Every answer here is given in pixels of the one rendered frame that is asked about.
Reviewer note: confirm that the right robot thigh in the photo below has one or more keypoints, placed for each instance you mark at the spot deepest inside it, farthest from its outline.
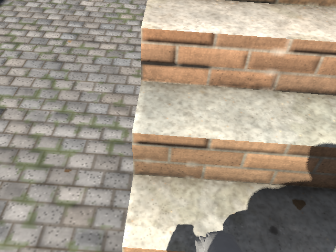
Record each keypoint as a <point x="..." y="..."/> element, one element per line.
<point x="218" y="241"/>

